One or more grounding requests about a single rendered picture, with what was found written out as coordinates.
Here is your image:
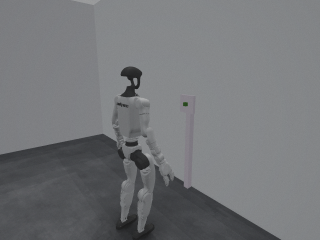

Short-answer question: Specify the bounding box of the robot shin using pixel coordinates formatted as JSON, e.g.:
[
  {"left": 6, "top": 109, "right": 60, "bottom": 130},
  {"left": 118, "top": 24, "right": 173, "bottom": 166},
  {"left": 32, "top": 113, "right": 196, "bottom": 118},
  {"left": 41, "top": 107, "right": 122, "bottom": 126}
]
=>
[
  {"left": 120, "top": 181, "right": 135, "bottom": 222},
  {"left": 137, "top": 192, "right": 153, "bottom": 233}
]

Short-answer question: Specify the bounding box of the right robot forearm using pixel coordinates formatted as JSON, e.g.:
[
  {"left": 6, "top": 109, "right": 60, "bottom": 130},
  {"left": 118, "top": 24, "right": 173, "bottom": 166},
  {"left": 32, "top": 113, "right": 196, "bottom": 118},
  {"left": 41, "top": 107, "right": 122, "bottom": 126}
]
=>
[{"left": 145, "top": 127, "right": 166, "bottom": 165}]

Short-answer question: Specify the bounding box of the panel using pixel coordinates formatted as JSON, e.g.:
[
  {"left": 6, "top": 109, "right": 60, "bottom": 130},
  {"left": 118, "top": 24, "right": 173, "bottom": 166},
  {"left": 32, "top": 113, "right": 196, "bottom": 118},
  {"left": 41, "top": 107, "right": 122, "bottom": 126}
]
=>
[{"left": 180, "top": 94, "right": 196, "bottom": 189}]

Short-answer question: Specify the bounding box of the left robot shin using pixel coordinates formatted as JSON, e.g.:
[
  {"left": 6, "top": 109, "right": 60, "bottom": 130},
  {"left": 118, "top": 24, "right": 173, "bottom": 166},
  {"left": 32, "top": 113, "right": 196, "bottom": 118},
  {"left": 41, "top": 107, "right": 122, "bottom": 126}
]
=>
[{"left": 120, "top": 181, "right": 135, "bottom": 222}]

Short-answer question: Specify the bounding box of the left robot forearm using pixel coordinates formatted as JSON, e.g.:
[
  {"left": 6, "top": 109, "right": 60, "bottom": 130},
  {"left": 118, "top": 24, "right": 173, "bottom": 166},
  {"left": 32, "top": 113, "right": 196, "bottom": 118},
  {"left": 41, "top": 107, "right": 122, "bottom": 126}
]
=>
[{"left": 112, "top": 122, "right": 124, "bottom": 142}]

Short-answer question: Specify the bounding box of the left robot upper arm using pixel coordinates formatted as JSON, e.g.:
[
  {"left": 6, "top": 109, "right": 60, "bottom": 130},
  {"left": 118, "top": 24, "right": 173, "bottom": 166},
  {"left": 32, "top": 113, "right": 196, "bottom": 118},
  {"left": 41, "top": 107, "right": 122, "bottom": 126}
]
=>
[{"left": 111, "top": 94, "right": 121, "bottom": 126}]

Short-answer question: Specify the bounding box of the right robot shin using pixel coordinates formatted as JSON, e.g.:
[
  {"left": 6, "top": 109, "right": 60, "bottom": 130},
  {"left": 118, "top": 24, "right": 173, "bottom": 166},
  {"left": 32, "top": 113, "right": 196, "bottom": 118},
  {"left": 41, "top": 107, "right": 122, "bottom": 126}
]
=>
[{"left": 137, "top": 192, "right": 153, "bottom": 233}]

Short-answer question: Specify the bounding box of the robot right hand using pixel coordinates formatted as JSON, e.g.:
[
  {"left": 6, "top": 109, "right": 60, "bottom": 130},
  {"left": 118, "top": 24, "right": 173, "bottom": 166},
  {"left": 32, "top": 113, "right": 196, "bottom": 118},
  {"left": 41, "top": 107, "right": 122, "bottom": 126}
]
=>
[{"left": 159, "top": 161, "right": 174, "bottom": 186}]

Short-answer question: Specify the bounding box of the robot left hand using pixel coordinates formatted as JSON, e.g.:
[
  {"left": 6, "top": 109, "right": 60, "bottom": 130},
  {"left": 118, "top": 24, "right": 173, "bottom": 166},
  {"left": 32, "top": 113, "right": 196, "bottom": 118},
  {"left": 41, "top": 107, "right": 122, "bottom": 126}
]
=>
[{"left": 116, "top": 140, "right": 126, "bottom": 149}]

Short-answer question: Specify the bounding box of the right robot upper arm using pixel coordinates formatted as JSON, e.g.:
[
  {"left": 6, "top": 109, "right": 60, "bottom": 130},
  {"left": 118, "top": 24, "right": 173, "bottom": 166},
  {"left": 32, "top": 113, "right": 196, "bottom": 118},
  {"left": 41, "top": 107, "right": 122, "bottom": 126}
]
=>
[{"left": 135, "top": 97, "right": 150, "bottom": 138}]

